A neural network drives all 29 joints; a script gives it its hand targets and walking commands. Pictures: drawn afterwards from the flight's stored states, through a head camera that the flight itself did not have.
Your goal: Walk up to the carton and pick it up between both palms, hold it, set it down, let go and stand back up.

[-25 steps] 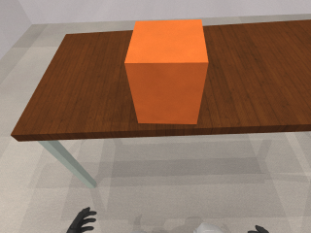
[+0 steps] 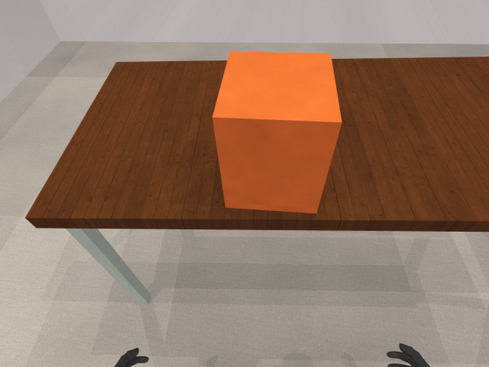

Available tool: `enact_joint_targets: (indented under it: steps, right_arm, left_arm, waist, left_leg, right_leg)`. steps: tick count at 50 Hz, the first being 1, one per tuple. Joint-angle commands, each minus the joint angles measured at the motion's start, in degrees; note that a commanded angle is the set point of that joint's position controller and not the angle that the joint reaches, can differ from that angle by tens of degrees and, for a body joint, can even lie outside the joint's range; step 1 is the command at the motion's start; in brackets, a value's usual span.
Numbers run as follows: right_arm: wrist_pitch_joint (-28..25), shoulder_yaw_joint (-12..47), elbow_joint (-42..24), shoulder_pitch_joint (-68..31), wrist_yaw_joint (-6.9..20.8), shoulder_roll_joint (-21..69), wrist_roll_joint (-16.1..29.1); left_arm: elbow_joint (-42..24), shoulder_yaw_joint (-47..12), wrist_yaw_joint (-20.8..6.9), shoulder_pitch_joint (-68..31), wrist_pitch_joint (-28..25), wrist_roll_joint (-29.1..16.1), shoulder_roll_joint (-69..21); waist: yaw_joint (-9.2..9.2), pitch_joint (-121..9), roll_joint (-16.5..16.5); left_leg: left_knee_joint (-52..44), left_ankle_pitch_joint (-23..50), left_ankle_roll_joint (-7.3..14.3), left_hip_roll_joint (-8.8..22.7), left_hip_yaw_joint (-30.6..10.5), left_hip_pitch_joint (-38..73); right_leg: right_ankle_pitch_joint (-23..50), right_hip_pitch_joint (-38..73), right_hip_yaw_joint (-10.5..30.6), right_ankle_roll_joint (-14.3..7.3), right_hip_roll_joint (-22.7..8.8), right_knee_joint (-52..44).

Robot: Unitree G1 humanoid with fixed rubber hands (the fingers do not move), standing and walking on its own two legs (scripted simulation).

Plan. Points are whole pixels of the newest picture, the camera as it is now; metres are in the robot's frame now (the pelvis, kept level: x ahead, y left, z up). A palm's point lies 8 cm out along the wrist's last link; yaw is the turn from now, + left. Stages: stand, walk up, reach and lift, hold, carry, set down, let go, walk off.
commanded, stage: walk up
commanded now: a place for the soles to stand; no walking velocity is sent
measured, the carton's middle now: (274, 135) +0.53 -0.02 +0.05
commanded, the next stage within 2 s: none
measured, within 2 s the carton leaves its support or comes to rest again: neither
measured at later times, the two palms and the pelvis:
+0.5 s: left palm out of the picture +0.07 +0.23 -0.11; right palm out of the picture +0.05 -0.30 -0.14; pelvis +0.03 -0.03 -0.01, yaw +0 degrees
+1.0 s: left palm (124, 358) +0.15 +0.25 -0.12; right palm (406, 320) +0.21 -0.25 -0.10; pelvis +0.08 +0.00 -0.01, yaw -2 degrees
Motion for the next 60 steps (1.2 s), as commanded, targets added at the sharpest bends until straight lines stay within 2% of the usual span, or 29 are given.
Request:
enact_joint_targets:
  steps: [1,11,12,13,15,16,18,20,21,22,23,25,28,31,32,33,35,36,37,38,39,40,41,43,44,45,47,50,60]
  right_arm:
    - [-1.4,-2.6,-4.2,0.0,-0.3,-8.2,-0.1]
    - [-1.7,-2.6,-2.1,2.1,-0.4,-8.1,-0.2]
    - [-2.1,-4.0,-1.4,8.1,0.2,-7.5,-1.6]
    - [-2.2,-4.6,-1.1,8.5,0.3,-8.3,-2.1]
    - [-2.0,-5.8,-0.5,8.9,-0.1,-11.4,-2.3]
    - [-2.0,-5.8,-0.5,7.7,-0.4,-12.1,-2.5]
    - [-2.0,-5.4,-0.8,5.3,-0.6,-11.4,-2.8]
    - [-2.0,-3.9,-1.4,1.3,0.1,-8.0,-2.6]
    - [-2.0,-2.9,-3.2,0.6,0.6,-4.5,-2.2]
    - [-1.9,-2.7,-4.1,3.8,0.5,-2.9,-2.7]
    - [-1.2,-3.6,-3.8,4.3,-0.1,-4.8,-3.7]
    - [-1.5,-3.9,-4.6,3.1,-0.2,-5.6,-3.3]
    - [-1.5,-4.4,-5.0,4.6,0.1,-5.3,-3.4]
    - [-1.7,-3.7,-5.5,5.0,0.2,-2.1,-2.6]
    - [-1.8,-3.6,-5.1,5.7,0.2,-1.9,-2.5]
    - [-1.6,-3.9,-4.4,6.4,0.0,-2.3,-2.8]
    - [-1.5,-4.4,-4.1,8.5,-0.4,-4.1,-3.0]
    - [-1.8,-4.6,-4.5,8.5,-0.7,-6.2,-2.9]
    - [-1.8,-5.2,-5.0,7.5,-1.0,-9.9,-2.9]
    - [-1.4,-5.3,-5.8,5.2,-1.5,-11.8,-1.3]
    - [-0.8,-5.5,-5.7,2.2,-2.0,-12.4,-0.4]
    - [-0.6,-4.8,-6.0,-0.8,-2.2,-11.0,-0.2]
    - [-0.5,-4.0,-6.0,-2.9,-2.2,-10.2,-0.3]
    - [-0.2,-2.8,-6.1,-6.4,-1.7,-9.0,-0.4]
    - [-0.2,-2.5,-6.1,-6.6,-1.3,-8.0,-0.1]
    - [-0.2,-2.3,-5.5,-4.7,-1.0,-7.0,0.3]
    - [-0.5,-2.6,-4.2,-3.9,-0.9,-7.5,0.1]
    - [-1.6,-2.5,-3.3,-4.1,-0.8,-7.7,-0.4]
    - [-1.7,-2.1,-2.1,-3.7,-0.8,-8.1,-0.5]
  left_arm:
    - [-4.3,2.4,0.2,0.7,-1.3,-0.2,8.2]
    - [-2.7,2.1,0.1,2.5,-1.7,-0.3,8.0]
    - [-2.4,3.5,-0.4,6.7,-1.8,1.4,7.8]
    - [-3.2,4.0,-0.5,5.1,-1.5,1.8,7.6]
    - [-5.4,4.0,-0.8,1.5,-1.3,1.7,5.3]
    - [-6.2,4.0,-1.0,1.2,-1.5,1.7,4.7]
    - [-6.5,4.2,-1.0,4.8,-2.6,1.7,4.4]
    - [-4.7,5.0,-0.4,12.4,-4.1,2.1,5.9]
    - [-3.4,6.0,0.0,16.5,-4.6,2.4,9.2]
    - [-2.7,7.6,0.5,19.4,-4.2,2.6,14.7]
    - [-1.8,8.1,1.0,19.1,-3.5,2.6,15.1]
    - [-2.3,6.4,1.4,18.2,-3.3,3.0,11.8]
    - [-3.4,5.5,1.7,12.6,-3.5,3.0,10.3]
    - [-4.4,4.6,1.3,7.9,-3.0,1.7,10.1]
    - [-4.9,4.6,1.1,7.8,-2.7,1.5,10.1]
    - [-5.1,4.6,1.0,8.0,-2.4,1.2,10.3]
    - [-6.2,3.7,0.5,6.4,-1.6,0.3,10.4]
    - [-6.8,3.2,0.2,6.4,-1.4,-0.1,9.5]
    - [-7.5,2.3,0.0,9.7,-1.1,-0.5,6.6]
    - [-6.1,1.8,0.4,15.0,0.0,-1.2,4.8]
    - [-4.6,2.5,1.0,15.2,1.4,-0.5,6.1]
    - [-4.7,2.8,1.0,13.4,1.7,-0.1,6.5]
    - [-4.7,2.7,0.9,13.3,1.3,0.0,6.3]
    - [-3.4,3.1,0.7,15.4,-0.1,0.3,7.0]
    - [-3.7,3.2,0.5,13.7,-0.8,0.4,8.1]
    - [-4.2,3.5,0.2,10.0,-1.2,0.0,10.1]
    - [-4.6,3.2,-0.4,7.5,-1.3,-0.5,9.0]
    - [-4.6,2.7,-0.3,8.5,-2.0,-0.4,8.2]
    - [-5.6,2.8,-0.4,6.2,-1.7,-0.4,8.3]
  waist:
    - [0.15,-1.5,-0.6]
    - [0.1,-0.9,-0.1]
    - [-0.79,-5.7,0.8]
    - [-1.47,-1.4,2.2]
    - [-3.6,7.0,6.6]
    - [-3.3,10.9,6.6]
    - [-1.26,9.7,7.6]
    - [3.39,6.0,2.6]
    - [4.86,3.9,-5.1]
    - [4.94,2.7,-12.7]
    - [5.02,5.1,-10.1]
    - [5.01,6.0,-4.5]
    - [2.26,2.9,-3.5]
    - [0.61,1.2,-8.9]
    - [0.53,-0.4,-9.6]
    - [0.09,-1.6,-9.3]
    - [-2.1,-3.7,-5.0]
    - [-2.93,-3.5,-1.2]
    - [-2.35,-5.8,6.5]
    - [-0.43,-7.9,8.4]
    - [-0.04,-4.9,7.8]
    - [0.16,-1.2,6.7]
    - [0.95,-0.5,8.5]
    - [2.92,-2.2,8.8]
    - [2.29,-1.8,7.4]
    - [-0.21,-1.0,4.1]
    - [-0.44,0.2,1.7]
    - [-0.07,-3.3,0.0]
    - [0.1,-3.4,-0.3]
  left_leg:
    - [-7.8,11.2,0.9,6.9,-6.5,-6.3]
    - [-8.0,8.9,0.7,6.6,-6.5,-5.2]
    - [-8.4,-15.5,2.2,4.7,-5.9,-3.0]
    - [-11.5,-24.1,4.0,6.3,-10.4,-5.0]
    - [-19.3,-28.4,8.7,14.4,-21.0,-4.1]
    - [-20.0,-24.6,10.6,16.9,-22.5,-4.1]
    - [-17.0,-19.1,10.5,16.1,-18.1,-7.2]
    - [-6.5,-11.9,6.1,10.3,-9.1,-16.3]
    - [7.0,-9.7,1.7,3.5,-1.4,-22.5]
    - [19.0,-14.1,-1.5,-0.9,2.2,-27.8]
    - [25.9,-16.9,-1.7,2.2,-2.8,-28.6]
    - [31.4,-13.4,-2.8,4.4,-4.2,-32.0]
    - [28.3,-7.3,-3.7,6.4,-4.7,-24.9]
    - [15.3,-0.7,-3.5,5.5,-1.1,-13.6]
    - [13.1,2.8,-3.2,3.8,1.0,-9.2]
    - [10.9,6.9,-2.5,2.7,2.2,-5.9]
    - [2.7,16.0,-1.0,1.6,2.4,4.6]
    - [0.3,20.5,0.2,4.4,-1.6,8.1]
    - [-3.4,19.7,3.8,14.2,-12.8,7.7]
    - [-9.2,12.7,10.4,23.1,-23.1,-0.6]
    - [-11.3,4.7,13.9,23.6,-24.0,-7.0]
    - [-11.5,5.8,13.2,21.5,-21.0,-9.4]
    - [-9.9,10.2,11.4,19.2,-17.2,-10.7]
    - [-6.1,8.5,5.6,14.7,-10.9,-11.9]
    - [-3.6,7.6,3.1,12.0,-8.1,-11.0]
    - [-3.5,3.6,1.4,9.0,-6.2,-7.8]
    - [-4.2,5.0,1.4,9.4,-7.4,-3.7]
    - [-2.0,17.7,1.9,9.8,-5.5,-1.2]
    - [-4.3,14.1,1.4,9.9,-3.7,-1.8]
  right_leg:
    - [7.8,4.4,4.0,-4.1,-3.6,-4.3]
    - [6.2,3.3,4.8,-4.2,-3.7,-6.2]
    - [-17.0,5.0,3.1,-5.2,-0.7,-3.1]
    - [-21.5,-0.2,2.2,-4.6,0.6,0.3]
    - [-13.7,-12.1,-1.0,-2.9,4.2,8.8]
    - [-12.1,-15.6,1.3,-3.0,2.2,9.8]
    - [-10.3,-10.7,2.4,-3.5,0.8,5.9]
    - [-4.8,6.5,4.1,-4.9,2.5,-3.1]
    - [-10.9,12.7,16.3,-7.6,-4.5,-10.0]
    - [-22.2,15.0,35.1,-13.3,-15.6,-17.9]
    - [-20.7,11.9,39.3,-18.0,-20.3,-18.7]
    - [0.2,13.4,33.3,-19.7,-19.2,-14.9]
    - [11.3,8.0,21.5,-17.9,-15.7,-13.2]
    - [29.4,2.2,9.5,-14.0,-8.9,-7.3]
    - [31.5,0.9,7.9,-12.9,-7.3,-4.9]
    - [31.1,-0.4,7.5,-12.0,-7.0,-2.7]
    - [18.9,-7.5,7.2,-9.2,-5.3,1.3]
    - [10.8,-11.3,7.9,-6.9,-4.7,3.6]
    - [-3.0,-11.6,4.7,-4.0,-1.5,9.4]
    - [-20.4,-4.4,2.5,-1.2,3.1,15.8]
    - [-23.1,-1.9,4.5,-0.9,3.0,18.7]
    - [-21.1,-3.0,5.6,-0.7,2.7,17.5]
    - [-17.8,-1.6,6.2,-1.0,2.3,12.5]
    - [-5.3,3.8,7.3,-2.0,0.9,-0.2]
    - [-1.8,1.9,10.2,-2.8,-0.5,-4.1]
    - [-5.4,-3.1,13.1,-3.6,-1.3,-5.6]
    - [-6.3,-6.3,10.6,-3.2,0.1,-5.5]
    - [3.7,-1.9,10.7,-3.5,-0.6,-5.1]
    - [2.4,-0.7,11.1,-3.7,-0.1,-5.7]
